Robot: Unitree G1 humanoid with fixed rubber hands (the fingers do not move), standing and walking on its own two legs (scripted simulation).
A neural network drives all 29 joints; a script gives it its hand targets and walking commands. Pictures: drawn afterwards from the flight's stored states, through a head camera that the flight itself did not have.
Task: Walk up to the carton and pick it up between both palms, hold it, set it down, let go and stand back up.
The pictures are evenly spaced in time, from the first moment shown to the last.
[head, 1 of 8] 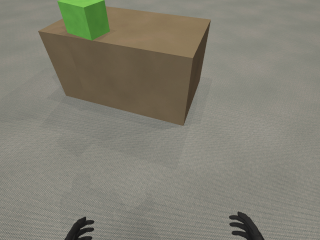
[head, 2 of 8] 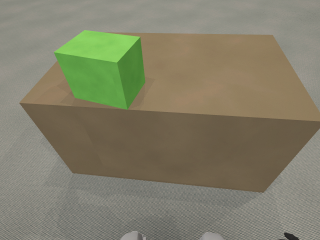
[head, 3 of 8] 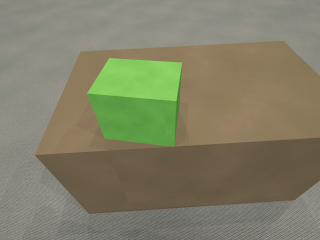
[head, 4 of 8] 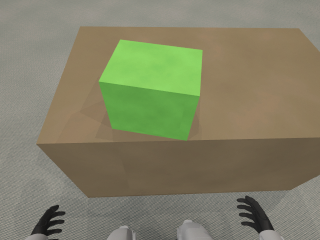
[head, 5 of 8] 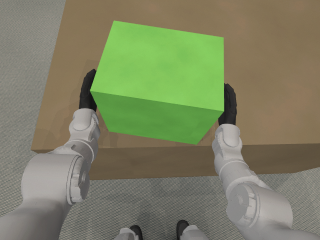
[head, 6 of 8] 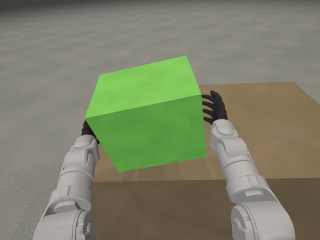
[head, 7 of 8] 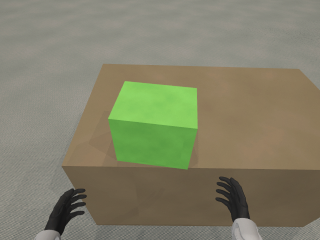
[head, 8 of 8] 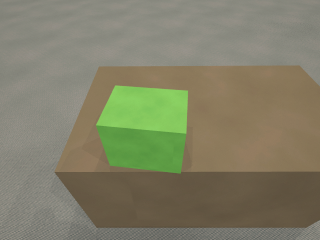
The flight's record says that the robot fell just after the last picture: no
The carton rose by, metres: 0.22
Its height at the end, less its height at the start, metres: +0.00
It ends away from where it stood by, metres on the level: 0.05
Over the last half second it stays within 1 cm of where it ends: yes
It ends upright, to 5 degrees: yes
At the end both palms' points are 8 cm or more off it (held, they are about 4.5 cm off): yes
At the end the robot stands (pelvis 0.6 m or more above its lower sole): yes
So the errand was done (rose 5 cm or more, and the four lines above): yes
